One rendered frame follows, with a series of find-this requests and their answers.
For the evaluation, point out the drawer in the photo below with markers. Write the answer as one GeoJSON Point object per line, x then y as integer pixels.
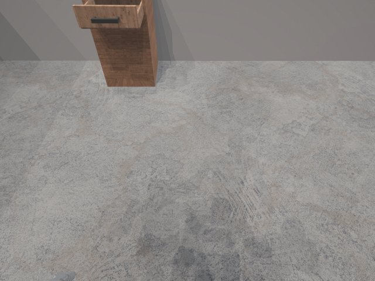
{"type": "Point", "coordinates": [130, 14]}

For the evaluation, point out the cabinet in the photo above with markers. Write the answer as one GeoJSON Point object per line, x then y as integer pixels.
{"type": "Point", "coordinates": [129, 56]}

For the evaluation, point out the handle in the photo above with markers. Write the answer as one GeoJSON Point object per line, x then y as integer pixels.
{"type": "Point", "coordinates": [104, 20]}

